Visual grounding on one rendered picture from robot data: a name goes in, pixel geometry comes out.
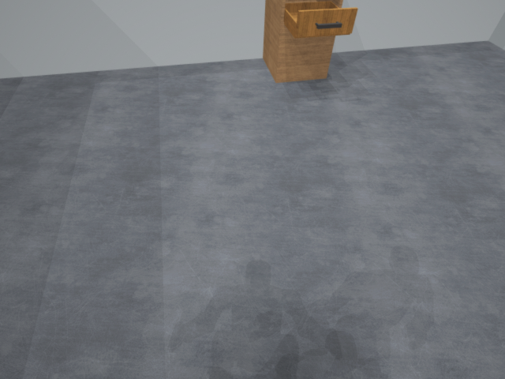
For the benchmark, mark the drawer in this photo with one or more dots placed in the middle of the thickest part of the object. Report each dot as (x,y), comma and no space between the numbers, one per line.
(301,18)

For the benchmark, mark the cabinet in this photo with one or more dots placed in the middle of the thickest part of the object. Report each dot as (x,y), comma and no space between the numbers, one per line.
(294,59)

